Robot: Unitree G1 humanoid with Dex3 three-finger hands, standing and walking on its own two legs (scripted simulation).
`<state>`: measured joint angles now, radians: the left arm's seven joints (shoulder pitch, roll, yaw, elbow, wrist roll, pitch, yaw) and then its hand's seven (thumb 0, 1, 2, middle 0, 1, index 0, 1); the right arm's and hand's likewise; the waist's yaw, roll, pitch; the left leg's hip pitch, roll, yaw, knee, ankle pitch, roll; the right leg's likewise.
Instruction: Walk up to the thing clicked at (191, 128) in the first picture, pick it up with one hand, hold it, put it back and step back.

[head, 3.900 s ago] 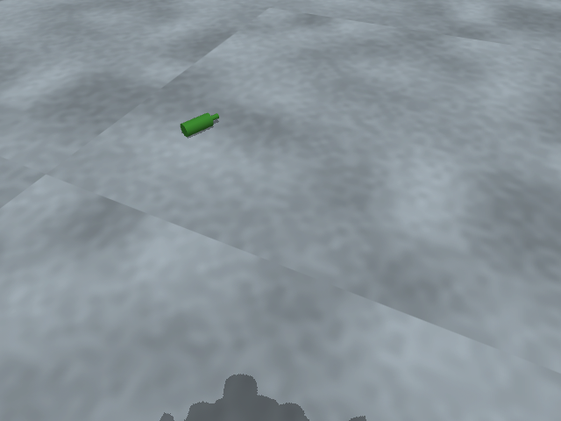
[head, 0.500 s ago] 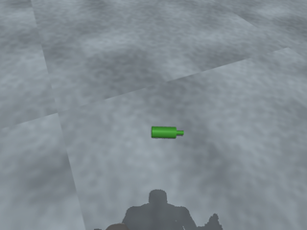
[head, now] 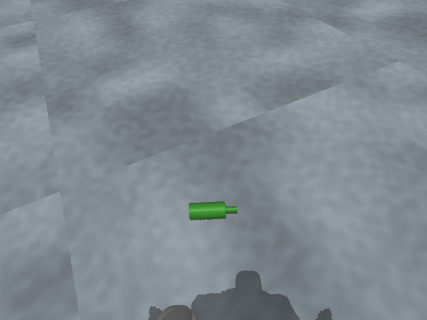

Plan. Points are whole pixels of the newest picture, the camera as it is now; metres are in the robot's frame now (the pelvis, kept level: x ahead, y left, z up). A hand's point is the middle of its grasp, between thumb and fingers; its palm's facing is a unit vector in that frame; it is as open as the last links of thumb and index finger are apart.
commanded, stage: walk up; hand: left
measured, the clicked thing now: (213, 210) +0.74 +0.10 -0.71
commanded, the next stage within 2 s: none
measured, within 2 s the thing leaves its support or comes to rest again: neither
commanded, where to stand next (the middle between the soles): +0.30 -0.14 m, yaw +5 degrees
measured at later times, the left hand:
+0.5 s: hand (145, 304) +0.18 +0.18 -0.14, palm faces -0.04 -0.95 -0.32, open 7.4 cm
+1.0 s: hand (201, 287) +0.22 +0.06 -0.14, palm faces +0.08 -0.90 -0.43, open 7.4 cm
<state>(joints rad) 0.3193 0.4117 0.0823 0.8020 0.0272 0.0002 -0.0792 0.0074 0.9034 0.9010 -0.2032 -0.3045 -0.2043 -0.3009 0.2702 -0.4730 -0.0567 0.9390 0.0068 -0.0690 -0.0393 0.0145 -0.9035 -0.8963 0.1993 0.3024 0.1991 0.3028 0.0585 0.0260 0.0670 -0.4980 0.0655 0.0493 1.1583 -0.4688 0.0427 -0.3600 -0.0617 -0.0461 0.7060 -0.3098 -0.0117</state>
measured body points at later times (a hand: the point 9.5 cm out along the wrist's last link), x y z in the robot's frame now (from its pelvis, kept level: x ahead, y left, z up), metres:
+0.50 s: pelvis +0.12 -0.11 +0.01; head +0.12 -0.07 +0.45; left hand +0.18 +0.23 -0.12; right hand +0.14 -0.46 -0.07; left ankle +0.14 +0.05 -0.72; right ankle +0.22 -0.30 -0.68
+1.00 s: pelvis +0.20 -0.21 +0.00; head +0.26 -0.22 +0.44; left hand +0.22 +0.11 -0.11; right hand +0.34 -0.51 -0.13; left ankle +0.24 -0.08 -0.69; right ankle +0.22 -0.32 -0.72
